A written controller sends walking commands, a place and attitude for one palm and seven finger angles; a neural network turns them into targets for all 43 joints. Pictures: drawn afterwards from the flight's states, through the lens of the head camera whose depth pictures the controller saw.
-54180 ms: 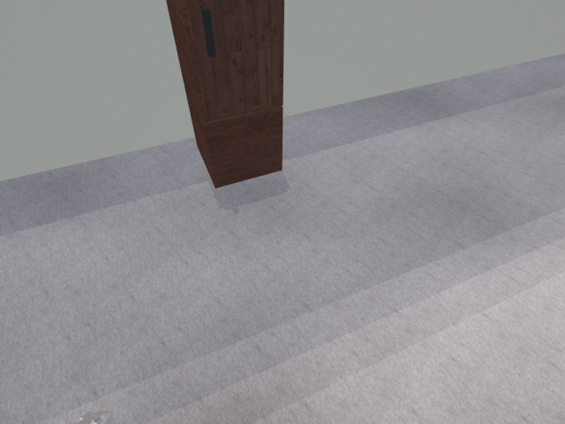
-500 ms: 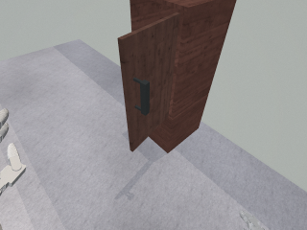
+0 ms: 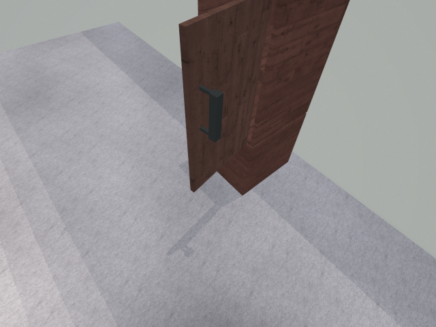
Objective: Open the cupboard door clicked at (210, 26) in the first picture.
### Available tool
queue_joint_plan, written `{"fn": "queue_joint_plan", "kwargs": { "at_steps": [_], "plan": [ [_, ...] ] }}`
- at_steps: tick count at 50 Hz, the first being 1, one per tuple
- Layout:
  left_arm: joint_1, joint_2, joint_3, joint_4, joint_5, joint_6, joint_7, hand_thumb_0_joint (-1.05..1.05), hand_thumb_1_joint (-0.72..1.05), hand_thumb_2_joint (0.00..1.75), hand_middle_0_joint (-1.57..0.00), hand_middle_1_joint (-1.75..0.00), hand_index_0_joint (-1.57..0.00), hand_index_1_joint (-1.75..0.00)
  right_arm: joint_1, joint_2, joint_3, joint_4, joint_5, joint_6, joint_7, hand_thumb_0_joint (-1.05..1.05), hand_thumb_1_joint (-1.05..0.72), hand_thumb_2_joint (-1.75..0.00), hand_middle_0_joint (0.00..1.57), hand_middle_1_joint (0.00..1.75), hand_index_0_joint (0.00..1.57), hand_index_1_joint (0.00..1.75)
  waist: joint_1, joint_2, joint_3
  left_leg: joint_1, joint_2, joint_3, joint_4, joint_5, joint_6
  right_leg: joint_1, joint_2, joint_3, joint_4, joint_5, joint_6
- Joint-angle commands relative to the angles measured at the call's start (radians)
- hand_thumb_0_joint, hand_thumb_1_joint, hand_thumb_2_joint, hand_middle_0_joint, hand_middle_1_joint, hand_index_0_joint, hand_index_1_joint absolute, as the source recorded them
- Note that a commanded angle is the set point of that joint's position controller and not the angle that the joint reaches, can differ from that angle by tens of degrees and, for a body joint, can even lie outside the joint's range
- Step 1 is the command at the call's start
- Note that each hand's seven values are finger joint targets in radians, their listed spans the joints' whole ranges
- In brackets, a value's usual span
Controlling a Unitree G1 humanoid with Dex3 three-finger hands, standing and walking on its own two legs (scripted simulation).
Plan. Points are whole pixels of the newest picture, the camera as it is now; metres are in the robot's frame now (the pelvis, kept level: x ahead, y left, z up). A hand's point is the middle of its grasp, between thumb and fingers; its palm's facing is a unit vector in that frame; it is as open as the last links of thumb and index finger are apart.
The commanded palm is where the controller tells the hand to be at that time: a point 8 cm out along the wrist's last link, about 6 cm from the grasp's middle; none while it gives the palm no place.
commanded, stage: let the arm hang, fingers relaxed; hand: left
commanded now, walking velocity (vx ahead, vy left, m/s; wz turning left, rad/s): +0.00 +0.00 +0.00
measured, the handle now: (209, 114) +0.62 +0.07 +0.01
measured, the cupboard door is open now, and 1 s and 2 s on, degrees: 100 100 100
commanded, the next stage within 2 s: look to check the result in 0.66 s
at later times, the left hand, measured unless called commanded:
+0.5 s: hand out of the picture +0.04 +0.18 -0.17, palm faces +0.02 -0.97 -0.22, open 7.4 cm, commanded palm none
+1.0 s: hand out of the picture +0.03 +0.17 -0.17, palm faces +0.01 -0.97 -0.24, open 7.4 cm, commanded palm none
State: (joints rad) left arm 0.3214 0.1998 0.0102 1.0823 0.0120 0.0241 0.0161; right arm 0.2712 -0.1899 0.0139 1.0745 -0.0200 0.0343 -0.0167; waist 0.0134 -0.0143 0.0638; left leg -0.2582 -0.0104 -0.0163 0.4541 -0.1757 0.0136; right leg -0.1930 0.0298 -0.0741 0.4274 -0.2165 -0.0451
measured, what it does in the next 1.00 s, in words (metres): stands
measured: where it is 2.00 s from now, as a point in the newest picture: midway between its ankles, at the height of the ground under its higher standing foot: outside the picture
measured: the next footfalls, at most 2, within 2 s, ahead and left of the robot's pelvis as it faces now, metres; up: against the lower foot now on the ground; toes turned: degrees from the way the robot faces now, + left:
none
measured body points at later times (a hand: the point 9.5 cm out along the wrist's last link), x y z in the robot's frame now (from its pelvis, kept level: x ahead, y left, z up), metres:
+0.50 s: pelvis +0.01 +0.00 +0.00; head +0.01 -0.01 +0.45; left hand +0.04 +0.23 -0.15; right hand +0.00 -0.22 -0.16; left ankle +0.04 +0.11 -0.74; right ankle +0.01 -0.09 -0.74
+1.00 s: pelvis +0.03 -0.01 +0.00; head +0.04 -0.02 +0.45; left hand +0.03 +0.23 -0.15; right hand +0.02 -0.24 -0.16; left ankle +0.04 +0.11 -0.74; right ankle +0.01 -0.09 -0.74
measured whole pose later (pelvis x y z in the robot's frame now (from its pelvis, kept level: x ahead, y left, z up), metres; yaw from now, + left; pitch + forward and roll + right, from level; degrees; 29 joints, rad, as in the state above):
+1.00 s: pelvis +0.03 -0.01 +0.00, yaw -1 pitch -1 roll +0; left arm 0.25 0.17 0.01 1.15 0.01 -0.01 0.03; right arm 0.25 -0.18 0.00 1.14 -0.02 0.01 -0.03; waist 0.00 0.02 0.06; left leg -0.18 0.00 0.00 0.39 -0.19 0.00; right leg -0.13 0.04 -0.05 0.38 -0.23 -0.06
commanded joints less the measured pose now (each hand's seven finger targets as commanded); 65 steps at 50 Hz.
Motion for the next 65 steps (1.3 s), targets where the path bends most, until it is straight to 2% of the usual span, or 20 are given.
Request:
{"fn": "queue_joint_plan", "kwargs": {
  "at_steps": [1, 2, 5, 10, 14, 17, 21, 22, 30, 40, 41, 48, 51, 54, 59, 65],
  "plan": [
    [0.000, 0.123, 0.022, -0.012, -0.003, -0.036, 0.005, 0.00, 0.90, 0.90, -0.20, -0.30, -0.20, -0.30, 0.028, -0.122, -0.037, -0.027, 0.003, -0.030, -0.016, 0.00, -0.90, -0.90, 0.20, 0.30, 0.20, 0.30, -0.020, 0.056, -0.027, 0.018, 0.099, -0.095, -0.111, -0.081, 0.032, -0.025, -0.124, 0.145, -0.139, -0.098, -0.029],
    [0.000, 0.120, 0.019, 0.001, -0.003, -0.034, 0.006, 0.00, 0.90, 0.90, -0.20, -0.30, -0.20, -0.30, 0.039, -0.113, -0.037, -0.017, 0.002, -0.028, -0.016, 0.00, -0.90, -0.90, 0.20, 0.30, 0.20, 0.30, -0.021, 0.036, -0.008, 0.013, 0.098, -0.096, -0.114, -0.084, 0.033, -0.035, -0.125, 0.144, -0.140, -0.108, -0.029],
    [0.018, 0.116, 0.019, 0.022, -0.004, -0.034, 0.009, 0.00, 0.90, 0.90, -0.20, -0.30, -0.20, -0.30, 0.069, -0.110, -0.039, 0.004, 0.001, -0.029, -0.019, 0.00, -0.90, -0.90, 0.20, 0.30, 0.20, 0.30, -0.023, 0.032, -0.012, 0.022, 0.097, -0.093, -0.114, -0.085, 0.036, -0.042, -0.125, 0.147, -0.140, -0.124, -0.031],
    [0.023, 0.113, 0.023, 0.037, -0.003, -0.030, 0.012, 0.00, 0.90, 0.90, -0.20, -0.30, -0.20, -0.30, 0.085, -0.101, -0.039, 0.020, 0.000, -0.030, -0.019, 0.00, -0.90, -0.90, 0.20, 0.30, 0.20, 0.30, -0.017, 0.004, 0.030, -0.010, 0.102, -0.099, -0.136, -0.114, 0.039, -0.050, -0.121, 0.140, -0.129, -0.142, -0.029],
    [0.015, 0.106, 0.025, 0.035, -0.003, -0.031, 0.015, 0.00, 0.90, 0.90, -0.20, -0.30, -0.20, -0.30, 0.085, -0.090, -0.038, 0.028, -0.002, -0.032, -0.018, 0.00, -0.90, -0.90, 0.20, 0.30, 0.20, 0.30, -0.016, 0.018, 0.019, -0.001, 0.099, -0.096, -0.137, -0.095, 0.037, -0.047, -0.124, 0.142, -0.124, -0.134, -0.029],
    [0.006, 0.102, 0.025, 0.034, -0.002, -0.031, 0.016, 0.00, 0.90, 0.90, -0.20, -0.30, -0.20, -0.30, 0.074, -0.082, -0.037, 0.028, -0.003, -0.034, -0.017, 0.00, -0.90, -0.90, 0.20, 0.30, 0.20, 0.30, -0.014, 0.039, 0.037, -0.012, 0.102, -0.098, -0.145, -0.094, 0.036, -0.048, -0.123, 0.137, -0.118, -0.116, -0.026],
    [-0.008, 0.100, 0.027, 0.028, 0.000, -0.033, 0.017, 0.00, 0.90, 0.90, -0.20, -0.30, -0.20, -0.30, 0.070, -0.077, -0.037, 0.026, -0.002, -0.034, -0.016, 0.00, -0.90, -0.90, 0.20, 0.30, 0.20, 0.30, -0.013, 0.006, 0.043, -0.002, 0.095, -0.082, -0.134, -0.070, 0.030, -0.052, -0.125, 0.144, -0.132, -0.120, -0.022],
    [-0.017, 0.095, 0.025, 0.025, -0.001, -0.032, 0.017, 0.00, 0.90, 0.90, -0.20, -0.30, -0.20, -0.30, 0.069, -0.070, -0.035, 0.029, -0.003, -0.033, -0.016, 0.00, -0.90, -0.90, 0.20, 0.30, 0.20, 0.30, -0.017, 0.017, 0.053, -0.004, 0.093, -0.081, -0.134, -0.069, 0.028, -0.059, -0.128, 0.148, -0.135, -0.122, -0.022],
    [-0.038, 0.092, 0.026, 0.018, -0.004, -0.043, 0.019, 0.00, 0.90, 0.90, -0.20, -0.30, -0.20, -0.30, 0.047, -0.069, -0.034, 0.030, -0.001, -0.043, -0.019, 0.00, -0.90, -0.90, 0.20, 0.30, 0.20, 0.30, -0.018, 0.032, -0.007, 0.050, 0.103, -0.071, -0.119, 0.075, 0.021, 0.002, -0.130, 0.144, -0.119, 0.040, -0.018],
    [-0.037, 0.093, 0.023, 0.025, -0.006, -0.045, 0.020, 0.00, 0.90, 0.90, -0.20, -0.30, -0.20, -0.30, 0.033, -0.075, -0.034, 0.036, 0.001, -0.039, -0.023, 0.00, -0.90, -0.90, 0.20, 0.30, 0.20, 0.30, -0.020, 0.035, -0.006, 0.086, 0.104, -0.060, -0.115, 0.098, 0.017, 0.013, -0.133, 0.144, -0.133, 0.087, -0.017],
    [-0.033, 0.097, 0.025, 0.025, -0.005, -0.046, 0.021, 0.00, 0.90, 0.90, -0.20, -0.30, -0.20, -0.30, 0.032, -0.084, -0.037, 0.033, 0.002, -0.038, -0.024, 0.00, -0.90, -0.90, 0.20, 0.30, 0.20, 0.30, -0.020, 0.016, -0.012, 0.094, 0.106, -0.057, -0.111, 0.097, 0.018, 0.012, -0.131, 0.143, -0.136, 0.083, -0.017],
    [-0.034, 0.104, 0.023, 0.033, -0.007, -0.048, 0.020, 0.00, 0.90, 0.90, -0.20, -0.30, -0.20, -0.30, 0.026, -0.093, -0.035, 0.038, 0.003, -0.039, -0.024, 0.00, -0.90, -0.90, 0.20, 0.30, 0.20, 0.30, -0.023, 0.030, -0.015, 0.107, 0.110, -0.054, -0.117, 0.103, 0.017, 0.022, -0.133, 0.146, -0.140, 0.103, -0.019],
    [-0.032, 0.111, 0.025, 0.035, -0.006, -0.049, 0.022, 0.00, 0.90, 0.90, -0.20, -0.30, -0.20, -0.30, 0.020, -0.104, -0.038, 0.037, 0.005, -0.038, -0.025, 0.00, -0.90, -0.90, 0.20, 0.30, 0.20, 0.30, -0.021, 0.006, -0.015, 0.116, 0.111, -0.052, -0.115, 0.108, 0.018, 0.025, -0.132, 0.142, -0.143, 0.118, -0.018],
    [-0.036, 0.112, 0.023, 0.037, -0.006, -0.049, 0.021, 0.00, 0.90, 0.90, -0.20, -0.30, -0.20, -0.30, 0.012, -0.104, -0.038, 0.040, 0.003, -0.037, -0.025, 0.00, -0.90, -0.90, 0.20, 0.30, 0.20, 0.30, -0.022, 0.016, -0.001, 0.114, 0.110, -0.051, -0.118, 0.102, 0.016, 0.021, -0.135, 0.147, -0.148, 0.120, -0.017],
    [-0.043, 0.120, 0.024, 0.036, -0.007, -0.051, 0.020, 0.00, 0.90, 0.90, -0.20, -0.30, -0.20, -0.30, 0.001, -0.114, -0.038, 0.038, 0.003, -0.040, -0.025, 0.00, -0.90, -0.90, 0.20, 0.30, 0.20, 0.30, -0.021, 0.031, -0.016, 0.123, 0.112, -0.051, -0.119, 0.118, 0.015, 0.036, -0.136, 0.152, -0.145, 0.149, -0.018],
    [-0.056, 0.134, 0.026, 0.030, -0.007, -0.052, 0.019, 0.00, 0.90, 0.90, -0.20, -0.30, -0.20, -0.30, -0.009, -0.125, -0.039, 0.035, 0.002, -0.039, -0.024, 0.00, -0.90, -0.90, 0.20, 0.30, 0.20, 0.30, -0.020, 0.008, -0.011, 0.122, 0.110, -0.047, -0.121, 0.110, 0.012, 0.042, -0.138, 0.152, -0.154, 0.156, -0.013]
  ]
}}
